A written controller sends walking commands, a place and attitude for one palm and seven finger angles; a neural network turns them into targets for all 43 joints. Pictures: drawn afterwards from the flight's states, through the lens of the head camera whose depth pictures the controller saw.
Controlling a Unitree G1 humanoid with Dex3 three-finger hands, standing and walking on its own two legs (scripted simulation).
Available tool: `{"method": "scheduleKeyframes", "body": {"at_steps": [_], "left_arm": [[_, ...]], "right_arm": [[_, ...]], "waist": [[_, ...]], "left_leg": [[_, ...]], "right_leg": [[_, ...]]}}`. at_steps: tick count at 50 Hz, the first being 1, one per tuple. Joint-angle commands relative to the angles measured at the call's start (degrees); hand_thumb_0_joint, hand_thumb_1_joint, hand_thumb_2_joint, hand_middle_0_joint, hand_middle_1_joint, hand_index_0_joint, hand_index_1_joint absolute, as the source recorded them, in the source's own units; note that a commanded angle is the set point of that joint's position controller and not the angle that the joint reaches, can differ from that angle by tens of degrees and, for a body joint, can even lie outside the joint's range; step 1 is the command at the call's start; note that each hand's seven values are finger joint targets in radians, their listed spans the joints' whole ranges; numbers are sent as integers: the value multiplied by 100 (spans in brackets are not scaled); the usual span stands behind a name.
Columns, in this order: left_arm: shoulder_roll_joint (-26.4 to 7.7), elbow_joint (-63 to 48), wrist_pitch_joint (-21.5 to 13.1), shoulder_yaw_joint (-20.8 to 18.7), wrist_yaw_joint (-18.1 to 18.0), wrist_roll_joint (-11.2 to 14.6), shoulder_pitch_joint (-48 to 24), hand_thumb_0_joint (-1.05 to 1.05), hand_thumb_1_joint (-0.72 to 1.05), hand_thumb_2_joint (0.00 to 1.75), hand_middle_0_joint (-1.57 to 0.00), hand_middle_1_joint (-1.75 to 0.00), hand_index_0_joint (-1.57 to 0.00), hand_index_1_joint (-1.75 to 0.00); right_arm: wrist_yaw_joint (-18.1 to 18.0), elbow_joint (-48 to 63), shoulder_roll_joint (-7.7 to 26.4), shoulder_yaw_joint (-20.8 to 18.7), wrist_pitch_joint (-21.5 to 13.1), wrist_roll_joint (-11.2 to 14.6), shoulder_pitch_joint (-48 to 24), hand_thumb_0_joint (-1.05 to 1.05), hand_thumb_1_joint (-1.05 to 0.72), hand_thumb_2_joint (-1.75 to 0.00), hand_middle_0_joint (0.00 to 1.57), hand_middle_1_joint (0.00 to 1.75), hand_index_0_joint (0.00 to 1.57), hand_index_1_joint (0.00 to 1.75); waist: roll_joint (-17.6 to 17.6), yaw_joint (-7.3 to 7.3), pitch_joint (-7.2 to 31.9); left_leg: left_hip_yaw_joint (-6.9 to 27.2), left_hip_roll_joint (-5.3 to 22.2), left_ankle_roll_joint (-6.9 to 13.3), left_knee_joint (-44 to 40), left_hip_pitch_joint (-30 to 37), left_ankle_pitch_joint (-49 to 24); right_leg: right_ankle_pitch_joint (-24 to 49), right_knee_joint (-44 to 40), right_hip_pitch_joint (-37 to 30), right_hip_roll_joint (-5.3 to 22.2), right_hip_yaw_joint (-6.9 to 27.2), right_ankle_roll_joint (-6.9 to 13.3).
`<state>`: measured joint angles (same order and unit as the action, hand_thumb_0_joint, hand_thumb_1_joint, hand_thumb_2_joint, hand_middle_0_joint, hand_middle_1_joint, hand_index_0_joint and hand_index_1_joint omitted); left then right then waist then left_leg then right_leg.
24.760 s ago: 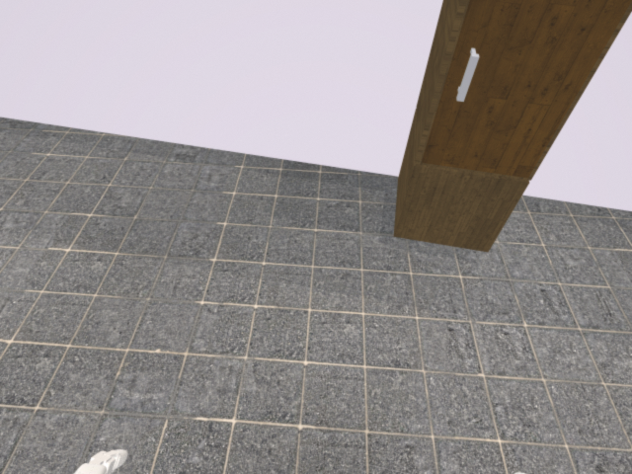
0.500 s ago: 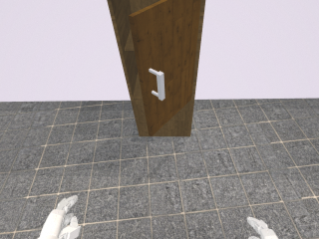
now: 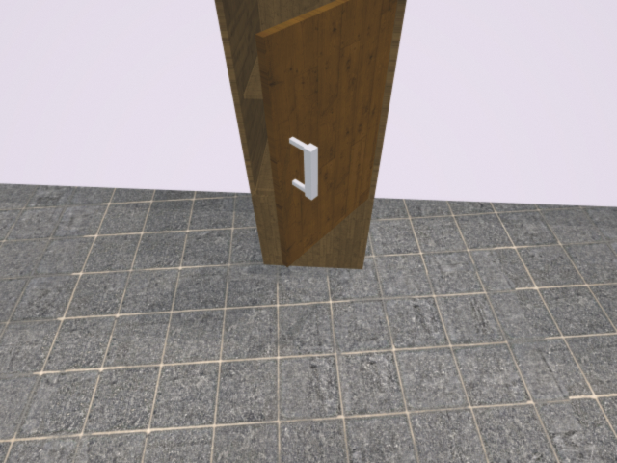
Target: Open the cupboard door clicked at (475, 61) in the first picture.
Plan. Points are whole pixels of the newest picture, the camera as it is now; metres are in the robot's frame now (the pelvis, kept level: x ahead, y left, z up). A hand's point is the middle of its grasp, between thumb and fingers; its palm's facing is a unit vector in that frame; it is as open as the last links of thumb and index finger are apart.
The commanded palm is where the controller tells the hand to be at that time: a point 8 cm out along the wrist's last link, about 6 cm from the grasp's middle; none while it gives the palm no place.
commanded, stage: let the arm hang, fingers relaxed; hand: left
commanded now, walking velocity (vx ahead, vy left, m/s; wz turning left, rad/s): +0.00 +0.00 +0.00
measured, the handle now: (303, 168) +0.65 +0.05 -0.02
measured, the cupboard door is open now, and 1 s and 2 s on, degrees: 51 51 51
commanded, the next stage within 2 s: look to check the result in 0.42 s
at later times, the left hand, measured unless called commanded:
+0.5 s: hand out of the picture +0.01 +0.16 -0.17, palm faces +0.04 -0.98 -0.18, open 7.3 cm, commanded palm none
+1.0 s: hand out of the picture +0.03 +0.16 -0.17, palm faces +0.05 -0.98 -0.19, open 7.4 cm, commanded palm none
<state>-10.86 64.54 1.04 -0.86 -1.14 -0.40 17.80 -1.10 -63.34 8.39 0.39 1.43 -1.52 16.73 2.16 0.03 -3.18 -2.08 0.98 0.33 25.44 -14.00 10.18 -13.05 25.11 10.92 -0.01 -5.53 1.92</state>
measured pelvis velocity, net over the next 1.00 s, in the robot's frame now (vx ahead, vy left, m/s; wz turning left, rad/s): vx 0.03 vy -0.01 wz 0.00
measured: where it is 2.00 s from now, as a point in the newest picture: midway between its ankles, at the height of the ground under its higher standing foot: outside the picture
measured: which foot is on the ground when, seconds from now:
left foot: down 0.00-1.00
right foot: down 0.00-1.00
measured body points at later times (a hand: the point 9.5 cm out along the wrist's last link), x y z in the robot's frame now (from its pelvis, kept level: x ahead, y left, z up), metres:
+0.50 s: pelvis +0.02 -0.01 +0.00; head +0.03 -0.01 +0.45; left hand +0.01 +0.21 -0.16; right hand +0.00 -0.22 -0.16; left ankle +0.04 +0.12 -0.74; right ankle +0.01 -0.10 -0.74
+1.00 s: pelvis +0.03 -0.01 +0.00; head +0.05 -0.01 +0.45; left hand +0.02 +0.21 -0.16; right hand +0.03 -0.22 -0.16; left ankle +0.04 +0.12 -0.74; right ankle +0.01 -0.10 -0.74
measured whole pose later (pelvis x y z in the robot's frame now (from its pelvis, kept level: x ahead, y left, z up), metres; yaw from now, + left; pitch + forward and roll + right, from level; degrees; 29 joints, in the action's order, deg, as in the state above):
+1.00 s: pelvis +0.03 -0.01 +0.00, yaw +0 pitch -1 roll +0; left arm -7.9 65.6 -0.3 -0.9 -1.6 -0.2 15.6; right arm -2.3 -65.7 7.9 0.4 0.2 -1.4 15.1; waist 0.4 0.0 -3.2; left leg -2.0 1.2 -0.5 22.5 -9.6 11.7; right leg -14.6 22.2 6.5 -0.4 -5.5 2.3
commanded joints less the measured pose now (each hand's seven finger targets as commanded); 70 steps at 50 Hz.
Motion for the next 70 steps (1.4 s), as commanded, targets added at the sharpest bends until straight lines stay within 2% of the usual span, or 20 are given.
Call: {"method": "scheduleKeyframes", "body": {"at_steps": [1,2,8,11,12,18,27,29,37,43,46,54,55,60,62,66,67,68,69,70], "left_arm": [[-469,-135,-162,-68,-73,-7,145,0,90,90,-20,-30,-20,-30],[-467,-125,-164,-73,-80,-8,193,0,90,90,-20,-30,-20,-30],[-369,-51,-160,-66,-102,-11,185,0,90,90,-20,-30,-20,-30],[-341,-55,-176,-76,-104,-9,182,0,90,90,-20,-30,-20,-30],[-341,-53,-180,-86,-109,-11,213,0,90,90,-20,-30,-20,-30],[-308,-37,-199,-93,-107,-4,195,0,90,90,-20,-30,-20,-30],[-269,-11,-214,-93,-108,0,222,0,90,90,-20,-30,-20,-30],[-263,2,-204,-81,-104,1,208,0,90,90,-20,-30,-20,-30],[-263,19,-215,-82,-105,-1,249,0,90,90,-20,-30,-20,-30],[-294,30,-207,-76,-101,0,204,0,90,90,-20,-30,-20,-30],[-315,19,-224,-87,-102,1,190,0,90,90,-20,-30,-20,-30],[-337,9,-221,-88,-99,6,147,0,90,90,-20,-30,-20,-30],[-295,-2,-203,-98,-100,0,155,0,90,90,-20,-30,-20,-30],[-547,-238,-55,-321,-58,-48,-12,0,90,90,-20,-30,-20,-30],[-595,-349,0,-394,-31,-60,-66,0,90,90,-20,-30,-20,-30],[-740,-600,60,-495,26,-76,-282,0,90,90,-20,-30,-20,-30],[-701,-629,63,-505,29,-82,-262,0,90,90,-20,-30,-20,-30],[-722,-692,79,-518,45,-84,-349,0,90,90,-20,-30,-20,-30],[-690,-775,88,-524,66,-84,-429,0,90,90,-20,-30,-20,-30],[-650,-862,93,-517,90,-86,-495,0,90,90,-20,-30,-20,-30]], "right_arm": [[-53,26,541,-115,-124,20,408,0,-90,-90,20,30,20,30],[-55,20,545,-112,-134,32,393,0,-90,-90,20,30,20,30],[-69,-106,378,-86,-137,20,380,0,-90,-90,20,30,20,30],[-77,-129,350,-86,-154,20,394,0,-90,-90,20,30,20,30],[-79,-124,352,-87,-154,27,399,0,-90,-90,20,30,20,30],[-99,-139,303,-94,-171,26,382,0,-90,-90,20,30,20,30],[-123,-124,375,-104,-173,39,364,0,-90,-90,20,30,20,30],[-122,-143,376,-97,-174,31,357,0,-90,-90,20,30,20,30],[-133,-134,423,-90,-175,45,307,0,-90,-90,20,30,20,30],[-128,-158,422,-86,-176,33,260,0,-90,-90,20,30,20,30],[-137,-151,453,-87,-195,32,272,0,-90,-90,20,30,20,30],[-141,-163,475,-78,-194,33,234,0,-90,-90,20,30,20,30],[-155,-167,446,-88,-182,26,251,0,-90,-90,20,30,20,30],[-223,-15,620,-267,-59,25,247,0,-90,-90,20,30,20,30],[-237,125,674,-326,-18,27,150,0,-90,-90,20,30,20,30],[-240,349,728,-408,-17,22,54,0,-90,-90,20,30,20,30],[-243,416,768,-435,-15,24,-13,0,-90,-90,20,30,20,30],[-248,452,801,-459,-26,19,3,0,-90,-90,20,30,20,30],[-251,500,872,-476,-39,8,5,0,-90,-90,20,30,20,30],[-257,519,992,-502,-55,-1,37,0,-90,-90,20,30,20,30]], "waist": [[-384,-41,-29],[-280,-14,-39],[-274,-10,-284],[-166,-13,-238],[-236,12,-222],[25,-16,-122],[-173,-16,-88],[-94,-26,-119],[-221,-18,-126],[-157,-21,-181],[-156,-27,-20],[-153,-17,-85],[-138,-21,-125],[-271,-52,-40],[-390,-34,-48],[-397,-65,51],[-363,-43,117],[-237,-84,120],[85,-92,91],[384,-118,121]], "left_leg": [[472,434,137,-544,154,116],[458,437,141,-551,169,41],[434,440,118,-631,95,-6],[410,429,103,-639,109,-98],[397,430,107,-613,127,-123],[390,440,95,-581,207,-318],[399,461,102,-565,333,-488],[402,463,95,-594,340,-466],[404,472,107,-583,409,-557],[417,464,99,-609,413,-590],[419,475,98,-601,480,-772],[416,476,89,-605,477,-810],[365,497,80,-570,506,-797],[28,611,34,-74,429,-557],[-86,624,15,92,330,-260],[-173,670,6,272,311,7],[-171,707,14,314,390,73],[-80,800,53,214,438,111],[93,971,131,33,500,105],[355,1265,265,-212,605,56]], "right_leg": [[-411,-737,305,652,725,127],[-328,-713,281,644,704,119],[-183,-707,281,639,695,92],[-41,-706,179,639,718,89],[-56,-717,167,634,692,88],[223,-725,25,658,709,103],[412,-754,-65,633,654,92],[392,-741,-48,641,662,88],[471,-776,-82,630,633,79],[502,-773,-85,653,631,74],[764,-732,-225,654,645,78],[821,-756,-253,661,613,76],[887,-738,-178,648,678,82],[1451,-323,56,693,904,184],[1306,-256,214,691,1037,229],[1233,-93,471,683,1334,305],[1151,-51,584,623,1390,291],[1091,76,728,553,1372,273],[994,306,901,397,1303,217],[812,714,1101,183,1101,130]]}}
